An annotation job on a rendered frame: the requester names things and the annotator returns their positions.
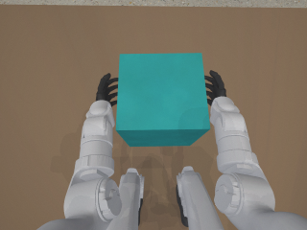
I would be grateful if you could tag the robot right forearm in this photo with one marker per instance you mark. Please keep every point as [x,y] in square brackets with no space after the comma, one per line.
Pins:
[234,150]

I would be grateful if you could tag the carton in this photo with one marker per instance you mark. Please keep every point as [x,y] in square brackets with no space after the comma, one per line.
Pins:
[161,99]

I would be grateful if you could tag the left robot thigh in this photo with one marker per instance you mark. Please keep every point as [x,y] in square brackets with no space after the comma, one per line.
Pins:
[131,190]

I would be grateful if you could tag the robot left forearm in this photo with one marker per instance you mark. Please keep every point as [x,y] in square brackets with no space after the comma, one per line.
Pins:
[95,159]

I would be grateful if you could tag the right robot hand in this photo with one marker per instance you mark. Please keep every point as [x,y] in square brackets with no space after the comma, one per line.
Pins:
[217,87]

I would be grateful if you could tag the right robot shin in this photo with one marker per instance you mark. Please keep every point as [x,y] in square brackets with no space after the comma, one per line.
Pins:
[187,168]

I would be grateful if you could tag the left robot hand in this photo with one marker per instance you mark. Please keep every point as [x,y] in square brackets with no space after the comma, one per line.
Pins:
[103,89]

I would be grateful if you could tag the robot right upper arm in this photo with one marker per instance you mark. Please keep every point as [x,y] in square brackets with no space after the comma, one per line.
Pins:
[248,202]

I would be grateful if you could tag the robot left upper arm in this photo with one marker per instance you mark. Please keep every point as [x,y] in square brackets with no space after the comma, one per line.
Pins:
[89,205]

